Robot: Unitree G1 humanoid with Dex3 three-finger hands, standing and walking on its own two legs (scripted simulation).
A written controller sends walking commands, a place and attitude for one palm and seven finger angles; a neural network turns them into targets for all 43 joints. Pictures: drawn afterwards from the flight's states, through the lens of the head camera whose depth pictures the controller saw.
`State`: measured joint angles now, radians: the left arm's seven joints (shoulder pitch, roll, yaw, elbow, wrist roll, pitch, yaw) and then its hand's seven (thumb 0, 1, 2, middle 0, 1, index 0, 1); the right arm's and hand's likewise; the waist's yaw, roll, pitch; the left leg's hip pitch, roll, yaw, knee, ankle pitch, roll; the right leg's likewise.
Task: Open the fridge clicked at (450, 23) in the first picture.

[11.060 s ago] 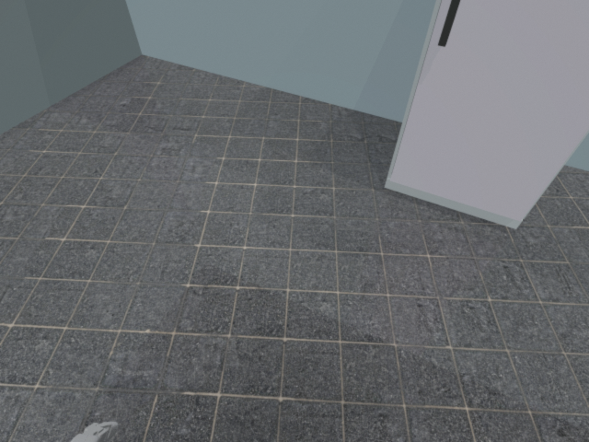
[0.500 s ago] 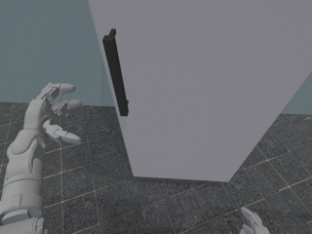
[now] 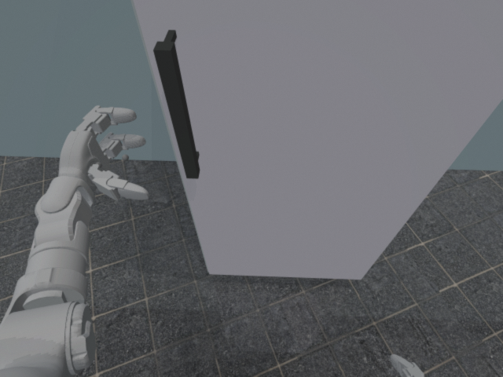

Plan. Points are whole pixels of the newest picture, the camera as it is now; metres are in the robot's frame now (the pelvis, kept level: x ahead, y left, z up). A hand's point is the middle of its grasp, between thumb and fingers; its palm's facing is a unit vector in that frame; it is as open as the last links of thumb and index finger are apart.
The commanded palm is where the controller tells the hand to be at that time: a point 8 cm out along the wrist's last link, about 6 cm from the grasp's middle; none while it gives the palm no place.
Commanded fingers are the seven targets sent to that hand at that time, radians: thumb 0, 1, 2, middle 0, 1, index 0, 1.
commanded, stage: move the hooked fingers beside the handle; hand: left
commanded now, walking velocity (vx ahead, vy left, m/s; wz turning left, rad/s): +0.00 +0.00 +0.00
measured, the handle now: (183, 115) +0.51 +0.13 +0.13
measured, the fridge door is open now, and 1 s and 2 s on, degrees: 0 0 0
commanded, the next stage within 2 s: feel for the door with the fingertips in 1.00 s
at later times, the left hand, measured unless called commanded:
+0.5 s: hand (140, 146) +0.45 +0.19 +0.11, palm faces -0.02 -1.00 -0.01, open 14.0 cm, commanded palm +0.42 +0.25 +0.12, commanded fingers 0.00 -0.50 0.30 -0.30 -1.20 -0.30 -1.20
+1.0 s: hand (137, 146) +0.45 +0.20 +0.12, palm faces -0.03 -1.00 +0.01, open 14.0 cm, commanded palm +0.42 +0.25 +0.12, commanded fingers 0.00 -0.50 0.30 -0.30 -1.20 -0.30 -1.20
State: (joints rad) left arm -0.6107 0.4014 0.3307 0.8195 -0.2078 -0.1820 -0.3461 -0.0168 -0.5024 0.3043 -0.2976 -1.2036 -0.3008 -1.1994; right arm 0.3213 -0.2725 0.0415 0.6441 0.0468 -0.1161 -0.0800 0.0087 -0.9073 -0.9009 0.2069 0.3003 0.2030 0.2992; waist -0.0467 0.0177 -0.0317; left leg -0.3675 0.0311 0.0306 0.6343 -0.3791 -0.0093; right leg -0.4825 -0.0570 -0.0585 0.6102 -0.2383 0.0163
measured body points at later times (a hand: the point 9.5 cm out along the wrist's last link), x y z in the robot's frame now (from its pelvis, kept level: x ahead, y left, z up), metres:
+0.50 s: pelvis +0.01 +0.00 +0.00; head +0.07 +0.00 +0.44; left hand +0.45 +0.25 +0.12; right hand +0.05 -0.26 -0.12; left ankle -0.04 +0.12 -0.72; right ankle +0.04 -0.13 -0.72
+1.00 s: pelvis +0.01 +0.01 +0.00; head +0.07 +0.00 +0.44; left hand +0.44 +0.25 +0.12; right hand +0.09 -0.25 -0.12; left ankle -0.04 +0.12 -0.72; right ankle +0.04 -0.13 -0.72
